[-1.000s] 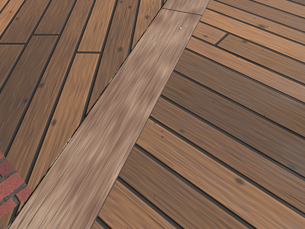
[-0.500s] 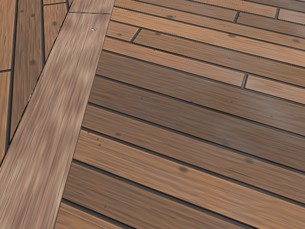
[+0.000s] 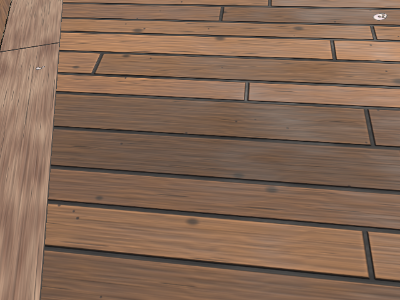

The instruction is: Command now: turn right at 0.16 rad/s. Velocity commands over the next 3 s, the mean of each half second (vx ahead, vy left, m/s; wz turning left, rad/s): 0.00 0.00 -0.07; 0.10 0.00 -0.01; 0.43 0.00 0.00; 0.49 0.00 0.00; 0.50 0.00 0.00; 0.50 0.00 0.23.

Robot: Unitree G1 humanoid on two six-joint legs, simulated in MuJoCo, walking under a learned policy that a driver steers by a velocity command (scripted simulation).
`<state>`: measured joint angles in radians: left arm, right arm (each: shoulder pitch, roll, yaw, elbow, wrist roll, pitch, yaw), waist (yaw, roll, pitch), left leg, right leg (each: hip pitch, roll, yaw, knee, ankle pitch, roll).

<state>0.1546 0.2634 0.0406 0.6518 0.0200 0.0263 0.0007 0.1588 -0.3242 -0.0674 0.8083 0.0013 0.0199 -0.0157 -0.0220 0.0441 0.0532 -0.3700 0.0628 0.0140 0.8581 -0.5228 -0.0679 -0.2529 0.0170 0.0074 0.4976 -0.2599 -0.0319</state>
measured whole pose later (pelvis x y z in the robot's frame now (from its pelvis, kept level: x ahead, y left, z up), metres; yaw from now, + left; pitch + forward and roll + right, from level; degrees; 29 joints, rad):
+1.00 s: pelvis +0.04 +0.03 -0.01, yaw +0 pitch +0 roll +0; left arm 0.30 0.26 0.05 1.01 -0.03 -0.04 0.01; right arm 0.25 -0.25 -0.03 1.02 0.03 -0.08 -0.01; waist 0.00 -0.02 0.00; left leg -0.20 0.00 0.01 0.59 -0.39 0.08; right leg -0.19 0.01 0.03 0.57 -0.37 -0.01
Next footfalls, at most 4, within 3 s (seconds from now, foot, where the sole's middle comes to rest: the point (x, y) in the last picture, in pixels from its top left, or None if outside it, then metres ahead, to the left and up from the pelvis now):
0.24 left None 0.03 0.14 -0.78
1.40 right None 0.41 -0.10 -0.78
1.96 left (176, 233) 0.70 0.15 -0.78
2.50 right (233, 160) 1.02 -0.08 -0.78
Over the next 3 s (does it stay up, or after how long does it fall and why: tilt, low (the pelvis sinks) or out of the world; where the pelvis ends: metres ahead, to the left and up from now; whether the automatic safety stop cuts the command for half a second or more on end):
stays up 1.11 0.03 -0.01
